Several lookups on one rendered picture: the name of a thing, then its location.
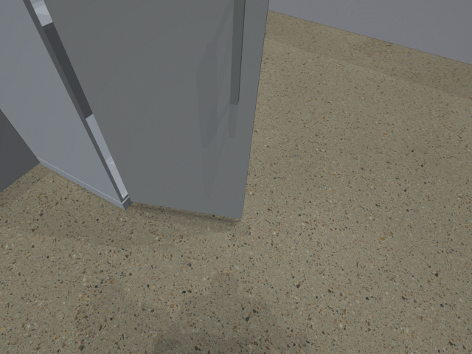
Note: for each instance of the fridge door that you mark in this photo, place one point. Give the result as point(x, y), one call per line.
point(157, 77)

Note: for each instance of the handle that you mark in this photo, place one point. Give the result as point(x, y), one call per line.
point(237, 47)

